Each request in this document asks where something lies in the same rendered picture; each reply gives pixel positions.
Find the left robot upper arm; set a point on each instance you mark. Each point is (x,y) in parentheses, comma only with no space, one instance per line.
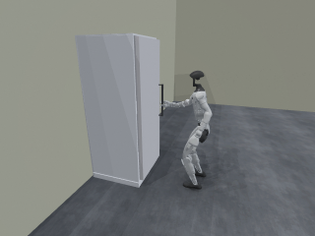
(203,103)

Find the humanoid robot torso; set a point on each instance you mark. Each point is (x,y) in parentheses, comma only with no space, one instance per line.
(198,111)

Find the right robot upper arm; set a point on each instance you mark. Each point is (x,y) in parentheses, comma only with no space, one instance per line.
(188,102)

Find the left robot hand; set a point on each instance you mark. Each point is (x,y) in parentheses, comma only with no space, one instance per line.
(194,142)

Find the robot right forearm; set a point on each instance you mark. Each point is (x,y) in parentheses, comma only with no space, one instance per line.
(178,104)

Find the right robot hand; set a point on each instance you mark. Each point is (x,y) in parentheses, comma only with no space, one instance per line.
(165,105)

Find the robot left thigh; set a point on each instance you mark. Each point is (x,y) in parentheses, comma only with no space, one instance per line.
(186,153)

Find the robot left forearm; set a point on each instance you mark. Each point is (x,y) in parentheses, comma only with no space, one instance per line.
(204,123)

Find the fridge door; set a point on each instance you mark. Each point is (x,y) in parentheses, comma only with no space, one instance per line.
(147,68)

